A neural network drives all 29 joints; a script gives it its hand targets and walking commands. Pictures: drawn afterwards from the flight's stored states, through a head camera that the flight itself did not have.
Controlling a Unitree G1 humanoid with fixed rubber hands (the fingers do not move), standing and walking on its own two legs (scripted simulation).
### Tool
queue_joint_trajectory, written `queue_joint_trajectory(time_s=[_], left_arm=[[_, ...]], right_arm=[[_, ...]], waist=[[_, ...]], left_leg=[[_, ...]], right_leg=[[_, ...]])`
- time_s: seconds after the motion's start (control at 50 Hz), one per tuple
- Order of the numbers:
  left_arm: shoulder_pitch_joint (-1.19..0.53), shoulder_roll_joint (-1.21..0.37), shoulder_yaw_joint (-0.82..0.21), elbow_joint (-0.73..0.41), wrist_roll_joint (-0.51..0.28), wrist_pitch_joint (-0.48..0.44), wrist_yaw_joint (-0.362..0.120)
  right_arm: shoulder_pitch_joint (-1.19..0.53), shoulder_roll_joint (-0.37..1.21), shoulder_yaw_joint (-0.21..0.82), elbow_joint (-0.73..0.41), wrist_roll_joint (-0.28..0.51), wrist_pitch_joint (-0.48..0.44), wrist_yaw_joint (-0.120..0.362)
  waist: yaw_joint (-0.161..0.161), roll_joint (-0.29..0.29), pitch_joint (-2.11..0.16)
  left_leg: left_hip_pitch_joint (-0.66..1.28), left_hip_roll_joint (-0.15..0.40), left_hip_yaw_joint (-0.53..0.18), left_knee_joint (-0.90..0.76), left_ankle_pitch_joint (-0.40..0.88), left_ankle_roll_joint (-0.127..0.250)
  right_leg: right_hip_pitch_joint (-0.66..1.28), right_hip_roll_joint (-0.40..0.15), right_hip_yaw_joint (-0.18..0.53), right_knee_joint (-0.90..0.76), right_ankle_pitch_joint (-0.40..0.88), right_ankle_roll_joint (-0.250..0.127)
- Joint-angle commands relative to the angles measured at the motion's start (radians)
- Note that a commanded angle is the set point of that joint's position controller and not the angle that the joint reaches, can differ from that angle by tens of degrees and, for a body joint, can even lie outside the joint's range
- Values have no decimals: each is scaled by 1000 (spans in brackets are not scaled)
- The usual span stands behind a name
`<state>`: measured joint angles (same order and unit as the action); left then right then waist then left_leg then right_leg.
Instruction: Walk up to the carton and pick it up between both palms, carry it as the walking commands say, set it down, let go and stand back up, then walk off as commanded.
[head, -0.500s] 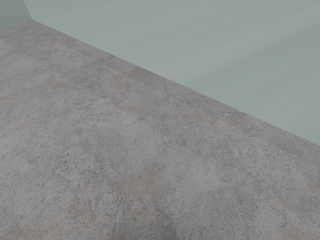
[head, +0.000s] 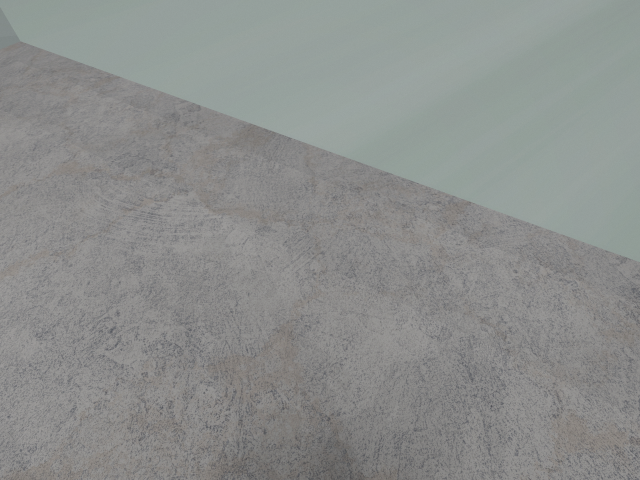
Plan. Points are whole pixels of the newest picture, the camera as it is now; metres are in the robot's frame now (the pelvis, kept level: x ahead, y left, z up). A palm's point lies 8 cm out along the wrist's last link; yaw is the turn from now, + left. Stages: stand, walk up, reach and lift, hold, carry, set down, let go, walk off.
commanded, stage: walk off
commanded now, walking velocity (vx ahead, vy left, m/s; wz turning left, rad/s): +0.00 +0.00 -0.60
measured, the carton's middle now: out of the picture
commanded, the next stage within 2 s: none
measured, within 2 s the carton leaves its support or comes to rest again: neither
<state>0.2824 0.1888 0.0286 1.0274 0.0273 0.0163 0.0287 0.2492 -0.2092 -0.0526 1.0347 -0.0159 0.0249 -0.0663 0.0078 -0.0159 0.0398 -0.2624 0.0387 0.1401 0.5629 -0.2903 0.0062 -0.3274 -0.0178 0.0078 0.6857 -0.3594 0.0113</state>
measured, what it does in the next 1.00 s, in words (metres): steps on the spot, turning right: left foot, then right foot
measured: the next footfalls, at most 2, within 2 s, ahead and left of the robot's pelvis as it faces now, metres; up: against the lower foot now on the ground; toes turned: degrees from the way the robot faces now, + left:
left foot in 0.46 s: +0.04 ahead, +0.12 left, +0.00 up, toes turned -12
right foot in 0.92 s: -0.06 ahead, -0.10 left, +0.00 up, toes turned -37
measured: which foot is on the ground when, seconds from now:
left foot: down 0.00-0.06, up 0.08-0.44, down 0.46-0.92, up 0.94-1.00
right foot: down 0.00-0.46, up 0.48-0.90, down 0.92-1.00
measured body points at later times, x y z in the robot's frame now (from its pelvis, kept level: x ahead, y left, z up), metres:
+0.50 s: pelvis -0.01 +0.03 +0.01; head +0.03 +0.04 +0.45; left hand +0.10 +0.28 -0.14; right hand +0.05 -0.25 -0.11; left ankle +0.00 +0.13 -0.73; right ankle +0.00 -0.11 -0.72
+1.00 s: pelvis -0.04 +0.00 +0.00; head -0.02 -0.04 +0.45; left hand +0.24 +0.13 -0.10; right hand -0.16 -0.26 -0.14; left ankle +0.00 +0.13 -0.68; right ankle -0.09 -0.07 -0.73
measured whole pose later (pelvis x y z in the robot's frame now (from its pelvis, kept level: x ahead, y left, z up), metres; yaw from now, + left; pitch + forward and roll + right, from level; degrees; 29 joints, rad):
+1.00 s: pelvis -0.04 +0.00 +0.00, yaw -33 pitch +0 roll +0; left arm 0.09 0.25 0.06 0.77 0.02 0.03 -0.02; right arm 0.29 -0.30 -0.08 0.82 -0.02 0.05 -0.01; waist -0.04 0.06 0.09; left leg -0.39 0.15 0.15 0.98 -0.53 -0.08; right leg -0.28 0.02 -0.08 0.58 -0.30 -0.05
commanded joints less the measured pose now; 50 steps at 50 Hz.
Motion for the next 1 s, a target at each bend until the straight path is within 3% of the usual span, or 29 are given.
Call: queue_joint_trajectory(time_s=[0.0, 0.02, 0.04, 0.06, 0.08, 0.1, 0.12, 0.16, 0.18, 0.3, 0.38, 0.42, 0.44, 0.46, 0.48, 0.5, 0.52, 0.54, 0.58, 0.68, 0.76, 0.84, 0.86, 0.88, 0.9, 0.92, 0.94, 0.96, 0.98], left_arm=[[67, 18, 10, -64, 9, -4, -5], [86, 35, 14, -64, 13, -9, -5], [89, 109, 30, -77, 16, -18, -1], [148, 225, 58, -71, 2, -19, -5], [167, 209, 54, -70, 8, -20, -3], [123, 201, 56, -85, 5, -18, 3], [54, 193, 56, -111, 4, -13, 5], [-20, 162, 52, -140, -3, -8, 5], [-6, 156, 52, -139, -3, -7, 3], [56, 206, 72, -131, 1, 1, 0], [-18, 218, 82, -154, -1, 13, -12], [-58, 213, 85, -168, -13, 21, -15], [-46, 180, 80, -176, -20, 18, -14], [0, 88, 64, -193, -21, 15, -12], [-50, 125, 72, -218, -4, 15, -1], [-79, 174, 85, -216, 19, 19, -10], [-44, 164, 91, -196, 15, 24, -24], [3, 159, 92, -176, 9, 31, -37], [27, 147, 90, -168, 3, 42, -57], [-108, 120, 72, -227, -4, 56, -66], [-183, 105, 55, -276, -11, 60, -77], [-188, 109, 52, -299, -16, 54, -80], [-164, 109, 53, -293, -15, 49, -79], [-119, 124, 60, -277, -3, 39, -73], [-51, 185, 77, -258, 18, 23, -61], [-17, 319, 96, -275, 6, 6, -50], [67, 338, 111, -259, -18, 7, -44], [37, 294, 94, -252, -16, 9, -38], [-42, 250, 80, -263, -15, 12, -32]], right_arm=[[-9, -149, -32, -46, -7, -1, -7], [-4, -138, -30, -49, -6, 0, -4], [20, -102, -24, -64, -1, 6, 2], [-66, -71, -17, -124, -2, 20, 0], [-70, -80, -17, -128, -12, 24, 3], [-62, -75, -19, -124, -2, 24, 13], [-55, -70, -17, -126, 2, 16, 20], [-55, -86, -17, -132, -8, 6, 29], [-58, -83, -17, -137, -7, 6, 31], [-123, -74, -10, -198, 9, 12, 23], [-72, -73, -11, -208, 20, 0, 24], [14, -75, -12, -190, 24, -11, 18], [59, -132, -26, -185, 11, -20, 12], [63, -221, -40, -210, -2, -20, 6], [-12, -288, -53, -235, -10, -11, 12], [-41, -207, -35, -246, -12, -14, 17], [-78, -155, -19, -253, -11, -20, 20], [-120, -138, -12, -267, -14, -23, 21], [-108, -131, -13, -279, -12, -31, 19], [59, -163, -29, -241, -12, -39, 18], [82, -203, -44, -238, -18, -40, 33], [79, -236, -61, -238, -15, -30, 46], [69, -241, -64, -240, -9, -25, 47], [67, -238, -62, -245, -3, -19, 49], [102, -209, -53, -246, 3, -15, 55], [85, -102, -26, -318, 1, -13, 64], [-14, -148, -33, -336, -13, 9, 51], [-41, -155, -33, -338, -1, 20, 51], [-30, -150, -31, -326, 4, 17, 54]], waist=[[22, 129, 6], [25, 69, 11], [12, -148, 15], [65, -363, 25], [51, -200, -9], [27, -112, -11], [2, -73, -21], [-14, -88, -55], [-4, -102, -68], [44, -137, -85], [13, -163, -103], [-31, -137, -108], [-41, -70, -120], [-22, 184, -132], [-32, 269, -54], [-19, 145, 3], [17, 119, 16], [47, 141, 13], [41, 179, -2], [-46, 200, -11], [-66, 228, -38], [-55, 256, -62], [-33, 237, -66], [-3, 176, -79], [29, 32, -131], [29, -317, -156], [113, -193, -178], [84, -144, -113], [43, -127, -47]], left_leg=[[-113, 293, -177, -136, 148, 103], [-137, 249, -125, -31, 127, 54], [-200, 136, -15, 184, 6, -17], [-328, -23, -21, 382, -323, -53], [-313, 15, -134, 511, -333, -53], [-315, 25, -150, 574, -274, -47], [-307, 40, -161, 563, -213, -44], [-271, 30, -145, 513, -127, -55], [-262, 19, -137, 485, -122, -63], [-218, -23, -134, 271, -164, -80], [-60, -59, -125, 93, -139, -71], [110, -62, -97, -166, -3, -63], [263, 43, -164, -257, 30, -46], [380, 348, -433, -356, -71, -2], [141, 496, -530, -371, 15, 121], [47, 428, -469, -367, 73, 132], [7, 345, -356, -347, 126, 109], [21, 282, -260, -329, 184, 82], [64, 232, -151, -285, 315, 85], [237, 272, -103, -223, 530, 124], [218, 300, -46, -170, 601, 130], [181, 332, -25, -106, 602, 107], [162, 335, -12, -65, 575, 86], [97, 330, 20, 21, 509, 43], [-50, 291, 72, 192, 353, -23], [-364, 136, 102, 446, -359, -108], [-361, 110, -57, 557, -388, -102], [-366, 115, -96, 603, -316, -98], [-357, 123, -114, 585, -226, -94]], right_leg=[[48, -26, -49, -3, -38, -11], [85, -23, -11, -117, 44, -16], [92, -169, 232, -329, 132, -47], [97, -361, 556, -435, 437, -170], [115, -362, 526, -405, 544, -226], [109, -318, 423, -366, 526, -239], [107, -261, 360, -359, 491, -210], [125, -183, 279, -341, 510, -176], [145, -174, 271, -335, 526, -174], [192, -188, 359, -328, 489, -199], [118, -162, 404, -323, 490, -171], [39, -111, 387, -278, 400, -109], [-89, -58, 343, -218, 228, -45], [-264, 63, 188, 35, -82, 9], [-327, 86, 58, 214, -247, 28], [-268, 28, 100, 334, -188, 19], [-240, 37, 95, 403, -119, 15], [-234, 32, 77, 459, -64, 22], [-240, 25, 33, 515, -16, 53], [-286, 0, -26, 342, -23, 95], [-158, -10, -88, 158, -81, 74], [-27, 12, -137, -6, -73, 38], [28, 17, -142, -97, -24, 23], [136, 23, -131, -239, 105, 9], [331, -43, -19, -360, 218, -8], [491, -404, 395, -349, 638, -112], [387, -444, 379, -323, 793, -243], [330, -388, 314, -327, 736, -243], [261, -311, 248, -347, 643, -208]])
